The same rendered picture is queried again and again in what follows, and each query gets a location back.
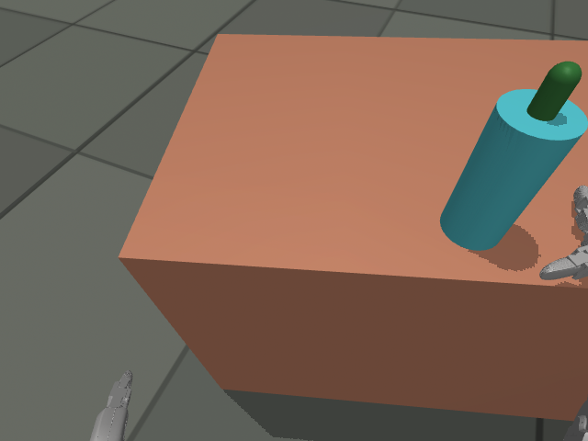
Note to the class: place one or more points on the right robot arm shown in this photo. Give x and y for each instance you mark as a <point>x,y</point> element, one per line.
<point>579,429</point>

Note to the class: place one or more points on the bottle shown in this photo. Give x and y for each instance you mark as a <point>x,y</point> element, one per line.
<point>526,137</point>

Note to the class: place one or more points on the left robot hand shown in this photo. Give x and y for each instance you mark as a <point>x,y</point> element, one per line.
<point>111,422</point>

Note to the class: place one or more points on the right robot hand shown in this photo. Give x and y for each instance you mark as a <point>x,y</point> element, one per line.
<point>575,264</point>

